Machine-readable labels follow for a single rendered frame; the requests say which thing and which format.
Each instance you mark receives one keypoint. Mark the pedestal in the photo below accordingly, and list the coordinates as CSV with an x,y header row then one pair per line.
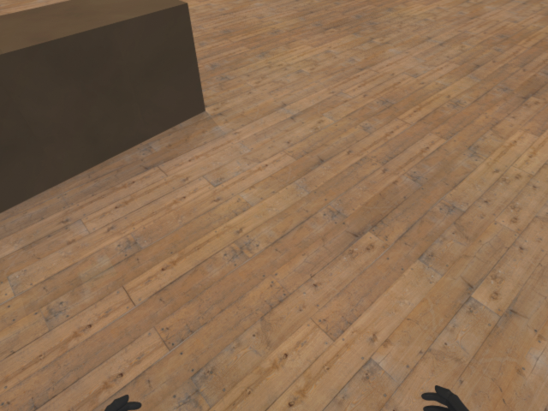
x,y
82,81

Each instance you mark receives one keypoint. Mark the right robot hand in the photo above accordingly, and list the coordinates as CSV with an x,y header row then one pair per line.
x,y
446,397

